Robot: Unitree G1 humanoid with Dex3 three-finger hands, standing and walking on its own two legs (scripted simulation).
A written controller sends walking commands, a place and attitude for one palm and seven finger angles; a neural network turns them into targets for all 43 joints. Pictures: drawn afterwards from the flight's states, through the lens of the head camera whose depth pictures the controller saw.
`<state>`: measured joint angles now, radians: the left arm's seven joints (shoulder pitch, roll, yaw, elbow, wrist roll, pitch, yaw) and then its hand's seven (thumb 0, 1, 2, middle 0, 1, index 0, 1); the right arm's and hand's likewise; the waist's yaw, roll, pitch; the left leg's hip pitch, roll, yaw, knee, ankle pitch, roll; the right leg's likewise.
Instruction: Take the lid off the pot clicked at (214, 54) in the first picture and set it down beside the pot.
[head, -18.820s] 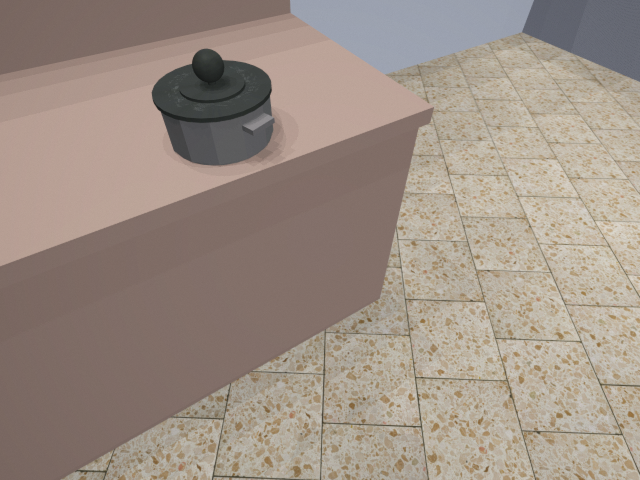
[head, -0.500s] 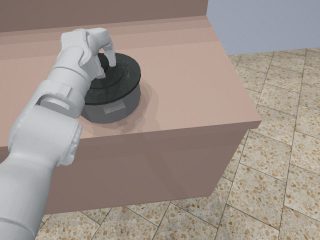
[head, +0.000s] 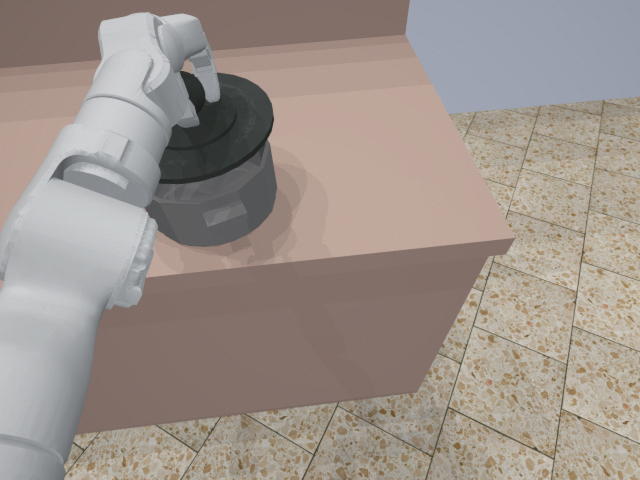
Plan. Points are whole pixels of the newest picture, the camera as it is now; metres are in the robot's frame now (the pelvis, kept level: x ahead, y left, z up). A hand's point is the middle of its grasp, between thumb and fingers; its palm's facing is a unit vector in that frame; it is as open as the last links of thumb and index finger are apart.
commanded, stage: lift the lid straight up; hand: left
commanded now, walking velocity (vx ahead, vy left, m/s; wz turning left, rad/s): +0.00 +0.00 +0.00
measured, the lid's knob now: (182, 94) +0.52 +0.14 +0.22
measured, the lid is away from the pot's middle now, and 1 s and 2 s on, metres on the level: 0.01 0.01 0.08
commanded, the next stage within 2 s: move the lid sideways beside the pot in 1.40 s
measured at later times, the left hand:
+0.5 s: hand (167, 58) +0.50 +0.13 +0.28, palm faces -0.24 -0.10 -0.96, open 7.4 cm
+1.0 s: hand (154, 17) +0.50 +0.13 +0.32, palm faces -0.17 -0.11 -0.98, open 7.4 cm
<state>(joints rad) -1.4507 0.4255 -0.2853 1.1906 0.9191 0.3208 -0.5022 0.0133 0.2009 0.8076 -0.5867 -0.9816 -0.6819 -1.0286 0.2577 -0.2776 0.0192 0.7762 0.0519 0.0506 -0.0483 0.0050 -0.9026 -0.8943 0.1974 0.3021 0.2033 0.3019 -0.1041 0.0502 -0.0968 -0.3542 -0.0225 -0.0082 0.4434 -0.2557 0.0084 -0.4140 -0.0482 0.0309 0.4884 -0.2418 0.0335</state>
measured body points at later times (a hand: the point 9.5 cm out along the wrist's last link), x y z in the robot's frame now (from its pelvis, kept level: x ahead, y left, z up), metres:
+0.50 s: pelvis +0.00 +0.00 +0.00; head +0.04 -0.03 +0.45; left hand +0.50 +0.13 +0.33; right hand +0.07 -0.26 -0.14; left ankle -0.03 +0.12 -0.74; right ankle -0.01 -0.14 -0.74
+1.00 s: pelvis +0.00 +0.00 +0.00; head +0.05 -0.02 +0.45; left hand +0.51 +0.13 +0.37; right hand +0.06 -0.26 -0.14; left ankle -0.03 +0.12 -0.74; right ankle -0.01 -0.14 -0.74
